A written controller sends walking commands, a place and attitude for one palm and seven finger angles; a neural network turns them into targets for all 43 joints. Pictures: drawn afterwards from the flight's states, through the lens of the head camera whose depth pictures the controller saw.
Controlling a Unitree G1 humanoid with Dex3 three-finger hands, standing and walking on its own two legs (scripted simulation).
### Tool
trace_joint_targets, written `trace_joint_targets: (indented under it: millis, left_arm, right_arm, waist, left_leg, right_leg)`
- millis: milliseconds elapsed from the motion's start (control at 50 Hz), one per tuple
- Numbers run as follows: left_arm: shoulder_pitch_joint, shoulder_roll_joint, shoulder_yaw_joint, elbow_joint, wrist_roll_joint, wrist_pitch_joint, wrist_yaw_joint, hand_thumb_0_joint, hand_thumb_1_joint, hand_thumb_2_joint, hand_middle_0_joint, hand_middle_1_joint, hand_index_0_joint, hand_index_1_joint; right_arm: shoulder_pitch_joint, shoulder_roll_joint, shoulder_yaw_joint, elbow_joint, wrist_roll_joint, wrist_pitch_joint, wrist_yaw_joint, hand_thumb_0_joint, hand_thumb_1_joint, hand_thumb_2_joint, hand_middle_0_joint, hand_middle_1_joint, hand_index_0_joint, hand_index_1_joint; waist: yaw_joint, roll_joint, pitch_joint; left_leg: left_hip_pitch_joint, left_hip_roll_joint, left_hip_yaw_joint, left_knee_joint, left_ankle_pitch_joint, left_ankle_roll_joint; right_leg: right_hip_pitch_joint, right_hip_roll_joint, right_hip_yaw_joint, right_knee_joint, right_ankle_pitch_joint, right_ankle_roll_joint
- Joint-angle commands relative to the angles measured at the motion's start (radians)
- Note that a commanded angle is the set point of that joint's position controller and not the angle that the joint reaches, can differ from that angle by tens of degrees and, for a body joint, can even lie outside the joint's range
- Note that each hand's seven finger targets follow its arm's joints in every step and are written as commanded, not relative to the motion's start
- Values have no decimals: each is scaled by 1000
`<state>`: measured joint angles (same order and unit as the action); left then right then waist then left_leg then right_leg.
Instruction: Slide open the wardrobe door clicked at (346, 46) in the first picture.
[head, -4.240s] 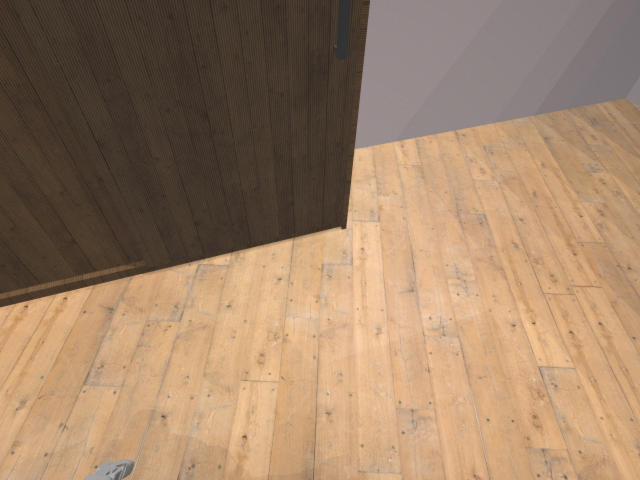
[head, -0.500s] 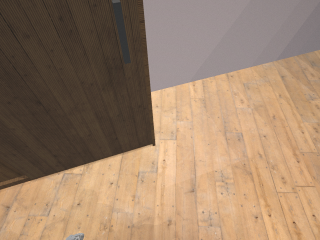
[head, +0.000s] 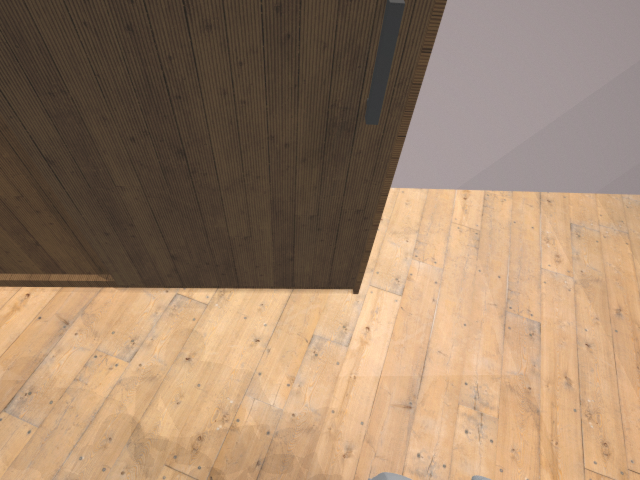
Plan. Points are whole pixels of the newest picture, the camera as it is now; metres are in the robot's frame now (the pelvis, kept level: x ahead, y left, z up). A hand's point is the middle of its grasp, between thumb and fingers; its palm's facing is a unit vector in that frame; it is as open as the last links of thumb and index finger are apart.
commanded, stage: turn to face it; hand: right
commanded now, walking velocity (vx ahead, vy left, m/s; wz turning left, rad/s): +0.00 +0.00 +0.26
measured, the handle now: (380, 61) +0.75 -0.04 +0.13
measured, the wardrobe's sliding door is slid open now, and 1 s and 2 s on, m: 0.00 0.00 0.00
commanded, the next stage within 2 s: take the last steps up to it in 0.04 s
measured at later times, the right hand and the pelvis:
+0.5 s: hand out of the picture +0.10 -0.22 -0.16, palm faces -0.09 +0.98 -0.15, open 7.4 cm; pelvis +0.04 -0.03 +0.02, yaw +7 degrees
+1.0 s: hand (408, 419) +0.24 -0.12 -0.15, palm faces -0.07 +0.97 -0.22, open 7.2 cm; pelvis +0.18 +0.05 +0.01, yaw +7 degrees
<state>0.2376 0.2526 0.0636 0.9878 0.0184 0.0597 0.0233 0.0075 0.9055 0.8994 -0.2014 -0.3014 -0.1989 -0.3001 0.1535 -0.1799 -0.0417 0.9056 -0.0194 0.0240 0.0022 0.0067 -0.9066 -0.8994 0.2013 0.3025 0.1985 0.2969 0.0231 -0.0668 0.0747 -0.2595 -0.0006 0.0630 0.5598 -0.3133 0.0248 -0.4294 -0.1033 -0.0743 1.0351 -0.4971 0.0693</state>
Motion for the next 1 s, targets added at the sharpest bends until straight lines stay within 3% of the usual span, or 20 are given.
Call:
trace_joint_targets:
  millis: [0,120,160,200,220,240,260,300,360,480,620,660,700,720,740,760,780,820,860,980]
  left_arm:
    - [0,45,8,-73,-2,-26,1,0,900,900,-200,-300,-200,-300]
    - [-26,24,-2,-79,-8,-38,2,0,900,900,-200,-300,-200,-300]
    - [11,18,-7,-68,-5,-48,3,0,900,900,-200,-300,-200,-300]
    - [108,22,-12,-35,1,-69,3,0,900,900,-200,-300,-200,-300]
    - [157,80,-4,-21,8,-83,5,0,900,900,-200,-300,-200,-300]
    - [205,186,20,-22,19,-81,4,0,900,900,-200,-300,-200,-300]
    - [217,209,25,-23,22,-82,11,0,900,900,-200,-300,-200,-300]
    - [119,116,1,-36,17,-90,12,0,900,900,-200,-300,-200,-300]
    - [109,63,-11,-25,8,-117,12,0,900,900,-200,-300,-200,-300]
    - [230,36,0,54,5,-127,10,0,900,900,-200,-300,-200,-300]
    - [275,35,9,112,16,-117,3,0,900,900,-200,-300,-200,-300]
    - [262,35,9,121,17,-113,2,0,900,900,-200,-300,-200,-300]
    - [243,16,5,130,7,-112,0,0,900,900,-200,-300,-200,-300]
    - [252,-20,-2,122,-4,-117,-9,0,900,900,-200,-300,-200,-300]
    - [226,-81,-22,77,-11,-118,-15,0,900,900,-200,-300,-200,-300]
    - [159,-31,-13,56,-5,-109,-12,0,900,900,-200,-300,-200,-300]
    - [111,-47,-6,52,-4,-109,-13,0,900,900,-200,-300,-200,-300]
    - [100,-67,-2,62,5,-103,-16,0,900,900,-200,-300,-200,-300]
    - [143,-103,-5,79,9,-89,-20,0,900,900,-200,-300,-200,-300]
    - [44,-95,-14,31,2,-87,-40,0,900,900,-200,-300,-200,-300]
  right_arm:
    - [23,-197,-53,-42,-2,-17,-24,0,-900,-900,200,300,200,300]
    - [50,-219,-62,-15,-8,-12,-22,0,-900,-900,200,300,200,300]
    - [46,-214,-61,-4,-6,-12,-19,0,-900,-900,200,300,200,300]
    - [21,-189,-56,1,3,-10,-13,0,-900,-900,200,300,200,300]
    - [43,-133,-44,-4,7,-6,-6,0,-900,-900,200,300,200,300]
    - [55,-74,-32,-23,6,-3,5,0,-900,-900,200,300,200,300]
    - [-3,-106,-40,-46,-7,-1,7,0,-900,-900,200,300,200,300]
    - [0,-122,-54,-10,-16,-10,23,0,-900,-900,200,300,200,300]
    - [87,-82,-43,47,-13,-17,31,0,-900,-900,200,300,200,300]
    - [32,-55,-29,53,-10,-18,28,0,-900,-900,200,300,200,300]
    - [-64,-19,-19,52,-6,-37,28,0,-900,-900,200,300,200,300]
    - [-31,-17,-23,66,-6,-48,25,0,-900,-900,200,300,200,300]
    - [133,-52,-34,131,-8,-64,18,0,-900,-900,200,300,200,300]
    - [260,-121,-48,173,-12,-79,8,0,-900,-900,200,300,200,300]
    - [386,-231,-68,199,-8,-85,-8,0,-900,-900,200,300,200,300]
    - [399,-225,-68,209,7,-86,-16,0,-900,-900,200,300,200,300]
    - [325,-187,-61,200,3,-86,-19,0,-900,-900,200,300,200,300]
    - [218,-77,-35,171,-1,-91,-26,0,-900,-900,200,300,200,300]
    - [187,-46,-22,163,-8,-101,-30,0,-900,-900,200,300,200,300]
    - [183,-92,-14,171,-7,-101,-27,0,-900,-900,200,300,200,300]
  waist:
    - [-12,215,-106]
    - [-33,216,-109]
    - [-20,221,-119]
    - [22,191,-112]
    - [32,1,-109]
    - [52,-279,-67]
    - [74,-276,-5]
    - [19,-92,85]
    - [-17,-49,17]
    - [16,-56,27]
    - [41,-91,47]
    - [19,-83,25]
    - [-57,-8,-58]
    - [-109,135,-142]
    - [-139,387,-176]
    - [-151,312,-173]
    - [-129,291,-106]
    - [-68,151,-24]
    - [-23,157,-30]
    - [-21,217,2]
  left_leg:
    - [110,247,-208,-195,574,147]
    - [106,237,-265,-187,505,165]
    - [83,219,-276,-194,359,143]
    - [-35,163,-256,-153,59,90]
    - [-182,75,-193,-24,-131,43]
    - [-330,-50,-30,238,-289,-16]
    - [-395,-23,-75,425,-287,-20]
    - [-382,33,-106,565,-114,-13]
    - [-336,43,-79,577,32,-35]
    - [-388,96,-32,402,74,-58]
    - [-236,87,40,123,16,-45]
    - [-122,63,65,24,32,-36]
    - [144,36,81,-125,119,-16]
    - [385,178,-78,-168,52,39]
    - [521,432,-438,-278,103,139]
    - [435,456,-466,-321,97,169]
    - [347,433,-424,-334,85,175]
    - [199,362,-235,-334,202,144]
    - [143,320,-106,-323,395,126]
    - [86,278,-31,-309,442,114]
  right_leg:
    - [-85,-4,42,41,80,16]
    - [7,37,16,-219,78,5]
    - [93,50,-1,-337,122,1]
    - [288,51,-18,-568,236,-14]
    - [408,-57,132,-689,141,-52]
    - [397,-289,433,-833,-97,-141]
    - [301,-381,582,-937,-237,-202]
    - [183,-283,434,-945,-213,-182]
    - [237,-181,209,-907,59,-154]
    - [367,-207,135,-901,243,-198]
    - [328,-220,92,-851,303,-210]
    - [296,-210,79,-787,332,-193]
    - [230,-132,0,-585,371,-137]
    - [57,-74,-63,-370,315,-97]
    - [-192,53,-110,-62,-75,-56]
    - [-220,18,12,71,-89,-71]
    - [-254,-12,33,149,-21,-71]
    - [-205,-55,47,112,103,-59]
    - [-139,-50,17,27,136,-39]
    - [-19,-11,-44,-283,233,-33]
